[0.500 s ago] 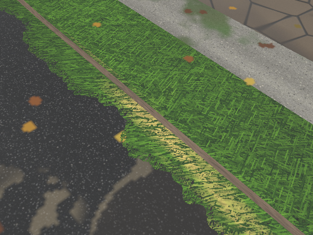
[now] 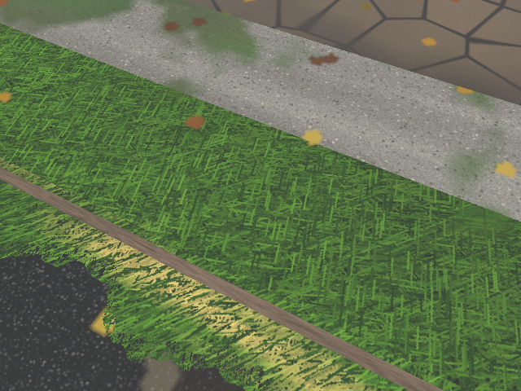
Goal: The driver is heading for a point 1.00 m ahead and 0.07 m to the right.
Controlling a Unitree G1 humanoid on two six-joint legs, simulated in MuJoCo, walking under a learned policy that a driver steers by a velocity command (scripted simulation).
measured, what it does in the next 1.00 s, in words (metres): walks ahead, turning right: left foot, then right foot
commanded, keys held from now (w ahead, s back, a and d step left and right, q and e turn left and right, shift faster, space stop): w+e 0.34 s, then w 0.66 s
